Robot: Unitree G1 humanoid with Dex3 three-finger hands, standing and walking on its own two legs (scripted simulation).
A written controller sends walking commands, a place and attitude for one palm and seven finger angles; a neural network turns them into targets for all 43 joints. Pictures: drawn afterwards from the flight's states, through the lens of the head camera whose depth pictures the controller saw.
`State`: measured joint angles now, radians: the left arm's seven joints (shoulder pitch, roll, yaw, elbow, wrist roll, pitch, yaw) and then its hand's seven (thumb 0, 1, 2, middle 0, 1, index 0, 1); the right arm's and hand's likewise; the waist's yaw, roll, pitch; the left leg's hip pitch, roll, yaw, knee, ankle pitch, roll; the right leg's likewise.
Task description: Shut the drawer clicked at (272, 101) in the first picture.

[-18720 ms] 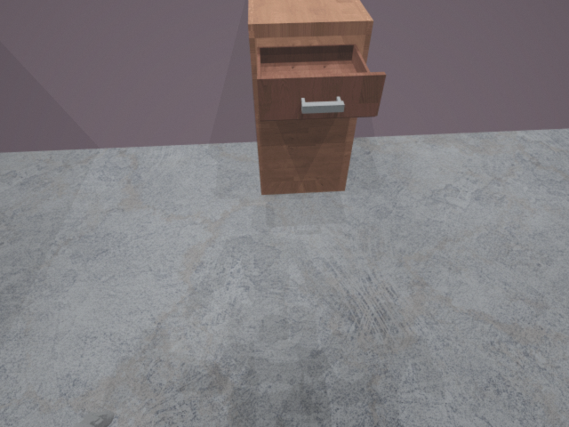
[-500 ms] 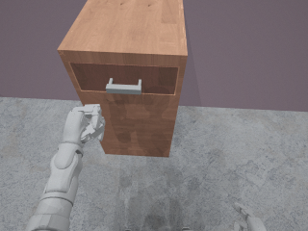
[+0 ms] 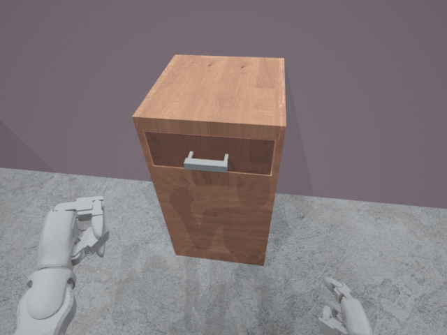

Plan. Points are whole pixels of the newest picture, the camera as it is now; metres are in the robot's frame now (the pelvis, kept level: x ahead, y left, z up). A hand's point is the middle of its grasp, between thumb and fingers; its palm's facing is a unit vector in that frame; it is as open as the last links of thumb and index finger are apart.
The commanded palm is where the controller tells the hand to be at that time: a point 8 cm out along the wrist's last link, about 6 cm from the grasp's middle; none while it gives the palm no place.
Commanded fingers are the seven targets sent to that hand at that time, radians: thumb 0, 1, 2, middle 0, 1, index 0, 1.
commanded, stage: draw the hand back to the body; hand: left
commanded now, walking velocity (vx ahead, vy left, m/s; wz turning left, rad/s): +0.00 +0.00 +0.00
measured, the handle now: (207, 160) +0.61 +0.13 -0.07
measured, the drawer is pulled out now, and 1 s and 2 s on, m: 0.00 0.00 0.00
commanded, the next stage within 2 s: step back with the hand held close in 0.38 s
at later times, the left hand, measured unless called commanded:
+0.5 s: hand (57, 251) +0.17 +0.24 +0.16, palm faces +0.42 -0.83 -0.37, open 3.3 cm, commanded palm +0.13 +0.28 +0.18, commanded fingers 0.00 0.90 0.90 -1.40 -1.60 -1.40 -1.60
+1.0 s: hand (31, 270) +0.15 +0.26 +0.16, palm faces +0.34 -0.80 -0.50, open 3.3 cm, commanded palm +0.09 +0.30 +0.18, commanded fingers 0.00 0.90 0.90 -1.40 -1.60 -1.40 -1.60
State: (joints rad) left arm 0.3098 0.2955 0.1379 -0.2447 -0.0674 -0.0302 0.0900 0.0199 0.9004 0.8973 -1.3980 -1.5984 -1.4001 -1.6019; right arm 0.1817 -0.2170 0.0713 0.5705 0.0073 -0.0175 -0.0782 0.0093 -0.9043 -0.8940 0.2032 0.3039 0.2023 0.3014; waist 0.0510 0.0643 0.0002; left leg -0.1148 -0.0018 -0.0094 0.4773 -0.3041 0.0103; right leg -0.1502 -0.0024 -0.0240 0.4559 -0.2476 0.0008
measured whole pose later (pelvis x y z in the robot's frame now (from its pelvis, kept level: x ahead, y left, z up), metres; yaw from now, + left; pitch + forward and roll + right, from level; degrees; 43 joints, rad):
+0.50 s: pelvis -0.01 +0.00 +0.00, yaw +0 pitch -6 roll -1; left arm 0.50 0.32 0.27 -0.45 -0.06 -0.08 0.11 0.02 0.90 0.90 -1.40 -1.60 -1.41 -1.60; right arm 0.21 -0.22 0.04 0.63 -0.01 -0.12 -0.09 0.01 -0.90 -0.89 0.20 0.30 0.20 0.30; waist 0.08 0.07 0.02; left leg -0.06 0.00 -0.01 0.45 -0.29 0.01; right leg -0.09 0.00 -0.02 0.42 -0.22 0.00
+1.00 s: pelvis -0.05 +0.02 +0.00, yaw -1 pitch +0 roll +0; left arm 0.61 0.39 0.37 -0.54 -0.03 -0.21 0.13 0.02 0.89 0.90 -1.40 -1.60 -1.40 -1.60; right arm 0.19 -0.22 -0.01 0.55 0.00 -0.01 -0.08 0.01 -0.91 -0.89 0.20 0.30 0.20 0.30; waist 0.01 0.02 0.03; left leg -0.26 -0.03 0.02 0.50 -0.23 0.04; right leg -0.30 -0.03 0.01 0.47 -0.17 0.03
